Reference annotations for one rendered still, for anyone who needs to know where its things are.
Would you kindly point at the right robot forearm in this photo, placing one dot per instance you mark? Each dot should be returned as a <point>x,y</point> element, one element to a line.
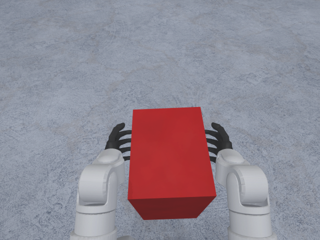
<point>248,200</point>

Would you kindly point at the left robot forearm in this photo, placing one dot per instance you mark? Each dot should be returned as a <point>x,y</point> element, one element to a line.
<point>96,200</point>

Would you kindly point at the robot left hand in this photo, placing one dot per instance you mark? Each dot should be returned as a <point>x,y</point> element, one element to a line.
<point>114,142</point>

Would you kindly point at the carton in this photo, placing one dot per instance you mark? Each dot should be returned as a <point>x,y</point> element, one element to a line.
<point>170,173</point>

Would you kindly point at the robot right hand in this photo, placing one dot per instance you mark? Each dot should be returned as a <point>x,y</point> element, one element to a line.
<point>222,141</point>

